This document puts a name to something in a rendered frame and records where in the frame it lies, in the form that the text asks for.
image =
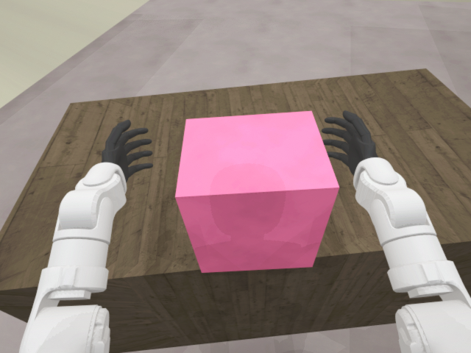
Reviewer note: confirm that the right robot upper arm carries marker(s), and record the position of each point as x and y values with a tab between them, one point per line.
434	327

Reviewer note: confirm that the pedestal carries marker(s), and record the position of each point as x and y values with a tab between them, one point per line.
157	296

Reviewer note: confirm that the robot right hand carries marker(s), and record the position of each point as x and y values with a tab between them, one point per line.
359	144

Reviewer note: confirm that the left robot upper arm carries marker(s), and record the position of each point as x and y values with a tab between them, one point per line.
70	329

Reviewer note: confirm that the carton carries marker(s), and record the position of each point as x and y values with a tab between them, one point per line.
255	191

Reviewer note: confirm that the left robot forearm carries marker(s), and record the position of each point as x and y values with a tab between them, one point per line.
80	244

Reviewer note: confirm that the robot left hand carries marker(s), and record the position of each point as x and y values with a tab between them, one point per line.
116	150

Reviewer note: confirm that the right robot forearm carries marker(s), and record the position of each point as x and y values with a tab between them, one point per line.
416	260

